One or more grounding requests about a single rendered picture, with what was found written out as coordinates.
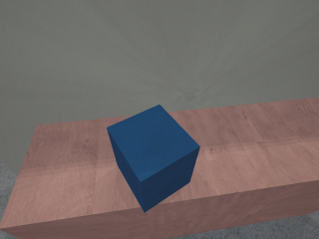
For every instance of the pedestal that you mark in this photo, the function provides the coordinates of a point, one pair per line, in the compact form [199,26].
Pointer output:
[256,163]

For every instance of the carton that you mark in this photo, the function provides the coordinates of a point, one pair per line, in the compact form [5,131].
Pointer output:
[154,153]

